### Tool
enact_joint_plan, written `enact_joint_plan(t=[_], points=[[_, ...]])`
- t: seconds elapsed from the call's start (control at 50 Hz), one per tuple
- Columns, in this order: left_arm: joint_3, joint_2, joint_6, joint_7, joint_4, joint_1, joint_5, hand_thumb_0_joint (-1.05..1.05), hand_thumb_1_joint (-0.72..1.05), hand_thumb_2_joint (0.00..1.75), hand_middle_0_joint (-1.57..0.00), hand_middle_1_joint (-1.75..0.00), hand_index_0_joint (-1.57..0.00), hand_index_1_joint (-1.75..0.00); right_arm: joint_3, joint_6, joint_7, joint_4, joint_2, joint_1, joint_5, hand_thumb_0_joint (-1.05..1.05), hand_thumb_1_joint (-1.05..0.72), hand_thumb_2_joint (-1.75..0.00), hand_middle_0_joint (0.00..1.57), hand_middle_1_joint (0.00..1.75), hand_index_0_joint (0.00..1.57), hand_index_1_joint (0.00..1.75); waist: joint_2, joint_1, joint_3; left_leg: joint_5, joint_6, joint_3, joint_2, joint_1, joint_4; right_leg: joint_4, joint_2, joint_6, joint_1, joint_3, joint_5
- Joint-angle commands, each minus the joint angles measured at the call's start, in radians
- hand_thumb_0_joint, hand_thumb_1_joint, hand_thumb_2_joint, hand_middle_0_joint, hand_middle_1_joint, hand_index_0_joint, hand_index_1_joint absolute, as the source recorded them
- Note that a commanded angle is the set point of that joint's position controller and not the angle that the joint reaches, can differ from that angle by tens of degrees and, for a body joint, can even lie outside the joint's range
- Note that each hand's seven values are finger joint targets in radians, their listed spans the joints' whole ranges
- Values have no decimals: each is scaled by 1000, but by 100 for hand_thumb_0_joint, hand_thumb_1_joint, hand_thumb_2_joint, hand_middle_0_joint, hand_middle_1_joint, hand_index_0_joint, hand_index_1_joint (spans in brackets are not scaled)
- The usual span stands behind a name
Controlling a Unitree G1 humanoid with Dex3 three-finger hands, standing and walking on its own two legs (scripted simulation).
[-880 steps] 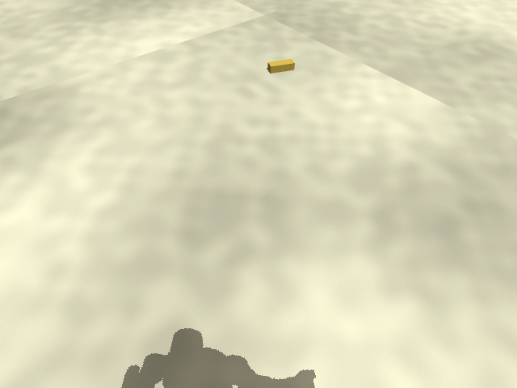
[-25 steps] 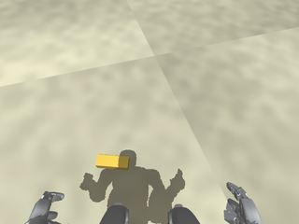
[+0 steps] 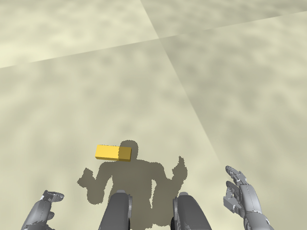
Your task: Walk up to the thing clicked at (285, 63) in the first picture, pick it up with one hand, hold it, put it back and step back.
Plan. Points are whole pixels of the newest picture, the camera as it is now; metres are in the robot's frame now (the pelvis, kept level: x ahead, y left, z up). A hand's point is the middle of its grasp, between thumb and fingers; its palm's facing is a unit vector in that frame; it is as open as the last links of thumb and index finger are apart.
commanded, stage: rise first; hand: left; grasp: from above
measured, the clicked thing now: (114, 153) +0.47 +0.20 -0.62
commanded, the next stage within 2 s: none
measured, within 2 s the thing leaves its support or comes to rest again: neither
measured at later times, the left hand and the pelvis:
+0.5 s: hand (82, 182) +0.27 +0.27 -0.33, palm faces -0.47 -0.36 -0.80, open 14.2 cm; pelvis -0.06 -0.01 -0.19, yaw -2 degrees
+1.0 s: hand (92, 166) +0.35 +0.26 -0.44, palm faces -0.48 -0.06 -0.87, open 14.3 cm; pelvis -0.08 +0.00 -0.29, yaw -5 degrees
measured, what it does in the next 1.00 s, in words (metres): lowers itself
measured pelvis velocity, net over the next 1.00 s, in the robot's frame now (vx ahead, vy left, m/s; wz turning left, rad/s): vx -0.08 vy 0.00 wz -0.09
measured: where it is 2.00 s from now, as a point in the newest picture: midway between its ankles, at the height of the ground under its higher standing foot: outside the picture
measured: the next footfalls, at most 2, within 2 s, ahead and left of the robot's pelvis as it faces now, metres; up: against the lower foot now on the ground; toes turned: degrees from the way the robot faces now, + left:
none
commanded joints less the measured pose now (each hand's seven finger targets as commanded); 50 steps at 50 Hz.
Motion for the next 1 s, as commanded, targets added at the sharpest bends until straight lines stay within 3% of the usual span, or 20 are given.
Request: enact_joint_plan(t=[0.0,0.04,0.12,0.18,0.2,0.26,0.3,0.34,0.44,0.5,0.54,0.62,0.7,0.74,0.8,0.9,0.94,0.98], points=[[58,167,-84,25,-28,-101,74,0,-61,101,-9,-101,-7,-103,-66,-65,-5,-89,-164,2,-2,0,-93,-91,20,30,20,30,50,-31,-223,191,24,20,-13,108,-111,-49,23,-69,-12,-40,170],[48,173,-132,35,33,-165,123,0,-61,103,-9,-99,-6,-102,-70,-78,4,-71,-172,-12,-1,0,-92,-90,20,30,20,30,63,-29,-228,138,20,15,-16,48,-67,17,21,-72,-99,-37,124],[58,227,-229,66,80,-276,221,0,-61,103,-10,-100,-7,-102,-77,-98,14,-56,-187,-42,-1,0,-92,-91,20,30,20,30,96,-8,-354,154,15,26,-24,-15,41,138,21,-75,-189,-30,142],[47,256,-278,89,125,-382,282,0,-60,103,-10,-100,-8,-102,-85,-101,20,-18,-203,-44,-2,0,-91,-90,20,30,20,30,97,-16,-435,189,21,35,-27,-80,138,216,24,-75,-264,-27,176],[80,302,-291,98,142,-425,299,0,-59,102,-10,-100,-8,-102,-89,-99,22,-5,-211,-37,-2,0,-91,-90,20,30,20,30,94,-3,-463,207,22,34,-27,-97,163,242,27,-76,-281,-29,186],[102,351,-316,116,224,-487,363,0,-59,102,-11,-102,-9,-104,-96,-85,30,30,-219,-24,-5,0,-92,-91,20,30,20,30,86,16,-521,251,29,54,-31,-172,256,300,31,-74,-317,-30,220],[69,332,-334,114,252,-558,395,0,-60,103,-9,-104,-7,-106,-104,-74,41,53,-222,-13,-9,0,-92,-91,20,30,20,30,76,6,-566,263,30,53,-32,-206,308,346,32,-73,-350,-36,229],[99,392,-353,115,287,-655,432,0,-59,103,-9,-103,-8,-105,-110,-61,47,67,-229,-6,-13,0,-91,-91,20,30,20,30,52,13,-582,220,35,57,-31,-265,355,373,34,-72,-375,-38,197],[77,442,-420,116,380,-886,534,0,-59,104,-9,-103,-8,-104,-119,-29,60,97,-235,26,-23,0,-91,-91,20,30,20,30,25,-12,-603,84,43,69,-33,-420,461,438,38,-68,-453,-47,85],[95,503,-456,128,446,-979,584,0,-57,106,-7,-104,-6,-105,-119,-9,62,111,-241,39,-30,0,-88,-90,20,30,20,30,32,-7,-619,31,42,75,-34,-469,498,476,42,-70,-492,-55,15],[87,506,-468,134,530,-991,616,0,-55,105,-5,-105,-5,-106,-117,10,66,146,-246,73,-35,0,-88,-90,20,30,20,30,31,-22,-593,-8,45,67,-37,-501,516,503,45,-71,-544,-69,-26],[92,559,-508,162,553,-1113,676,0,-55,106,-5,-102,-4,-103,-109,41,74,154,-248,85,-46,0,-87,-90,20,30,20,30,79,-32,-624,9,43,64,-39,-508,571,565,48,-76,-600,-85,-10],[92,590,-536,199,650,-1168,738,0,-57,108,-5,-98,-3,-100,-101,78,83,176,-250,106,-61,0,-88,-90,20,30,20,30,79,-56,-578,-15,51,62,-46,-579,618,603,50,-76,-659,-94,-30],[92,609,-558,221,578,-1264,766,0,-58,108,-5,-97,-3,-99,-96,89,88,157,-254,93,-68,0,-88,-90,20,30,20,30,132,-51,-616,9,46,57,-46,-545,631,632,48,-82,-690,-103,-9],[79,598,-556,249,728,-1223,816,0,-58,107,-5,-96,-3,-98,-92,108,94,196,-260,121,-78,0,-89,-90,20,30,20,30,149,-70,-580,23,40,47,-47,-540,646,673,50,-86,-744,-119,9],[57,613,-558,289,805,-1317,885,0,-57,107,-5,-94,-4,-96,-83,125,103,209,-267,134,-97,0,-89,-90,20,30,20,30,179,-103,-556,-7,42,42,-51,-573,676,708,51,-89,-811,-130,-7],[61,631,-566,304,780,-1368,906,0,-58,107,-5,-93,-3,-95,-78,129,107,207,-264,129,-104,0,-89,-90,20,30,20,30,200,-101,-579,-2,42,44,-56,-573,686,718,50,-89,-812,-131,-2],[52,625,-564,315,852,-1354,927,0,-57,106,-5,-94,-4,-96,-73,130,110,216,-268,124,-110,0,-89,-90,20,30,20,30,196,-112,-551,-6,42,40,-54,-585,696,730,51,-89,-837,-137,-6]])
